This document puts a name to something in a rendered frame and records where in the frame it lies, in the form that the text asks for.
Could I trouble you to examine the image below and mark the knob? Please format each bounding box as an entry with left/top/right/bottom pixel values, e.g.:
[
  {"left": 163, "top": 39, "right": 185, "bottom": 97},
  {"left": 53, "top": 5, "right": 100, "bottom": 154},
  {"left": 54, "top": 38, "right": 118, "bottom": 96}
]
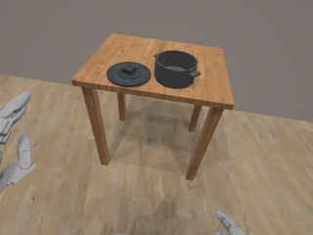
[{"left": 121, "top": 64, "right": 136, "bottom": 74}]

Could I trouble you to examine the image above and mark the lid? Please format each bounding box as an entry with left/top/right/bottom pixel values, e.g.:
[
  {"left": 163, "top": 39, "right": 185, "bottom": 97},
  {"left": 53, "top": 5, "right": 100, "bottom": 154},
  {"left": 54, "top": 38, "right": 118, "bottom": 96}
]
[{"left": 107, "top": 62, "right": 152, "bottom": 87}]

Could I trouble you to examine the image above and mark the robot left hand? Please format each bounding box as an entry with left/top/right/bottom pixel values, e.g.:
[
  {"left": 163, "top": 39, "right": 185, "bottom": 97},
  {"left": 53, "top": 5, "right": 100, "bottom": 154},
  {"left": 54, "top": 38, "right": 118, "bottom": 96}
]
[{"left": 0, "top": 90, "right": 36, "bottom": 194}]

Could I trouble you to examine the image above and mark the robot right hand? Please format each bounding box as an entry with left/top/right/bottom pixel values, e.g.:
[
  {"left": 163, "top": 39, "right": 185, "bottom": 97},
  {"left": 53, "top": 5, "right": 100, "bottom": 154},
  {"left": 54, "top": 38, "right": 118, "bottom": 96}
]
[{"left": 215, "top": 211, "right": 245, "bottom": 235}]

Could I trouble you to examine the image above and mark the pot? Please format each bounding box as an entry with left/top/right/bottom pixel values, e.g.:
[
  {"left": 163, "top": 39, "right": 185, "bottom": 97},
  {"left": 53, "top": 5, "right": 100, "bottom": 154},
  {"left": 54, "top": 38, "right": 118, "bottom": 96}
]
[{"left": 154, "top": 50, "right": 201, "bottom": 89}]

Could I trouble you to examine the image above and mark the table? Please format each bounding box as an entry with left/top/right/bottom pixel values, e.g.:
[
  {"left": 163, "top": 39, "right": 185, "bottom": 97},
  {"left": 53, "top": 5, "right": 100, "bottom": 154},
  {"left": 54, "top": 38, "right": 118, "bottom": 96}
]
[{"left": 71, "top": 33, "right": 235, "bottom": 181}]

